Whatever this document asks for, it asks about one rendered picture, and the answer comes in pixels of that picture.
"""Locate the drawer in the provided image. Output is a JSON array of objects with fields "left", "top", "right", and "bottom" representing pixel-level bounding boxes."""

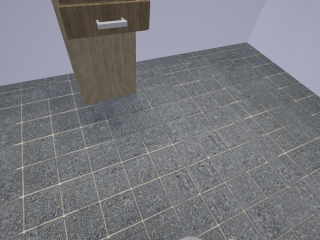
[{"left": 56, "top": 0, "right": 151, "bottom": 40}]

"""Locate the handle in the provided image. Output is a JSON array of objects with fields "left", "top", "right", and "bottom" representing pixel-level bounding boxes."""
[{"left": 96, "top": 17, "right": 128, "bottom": 30}]

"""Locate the cabinet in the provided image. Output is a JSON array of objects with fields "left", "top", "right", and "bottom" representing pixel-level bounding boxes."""
[{"left": 51, "top": 0, "right": 137, "bottom": 105}]

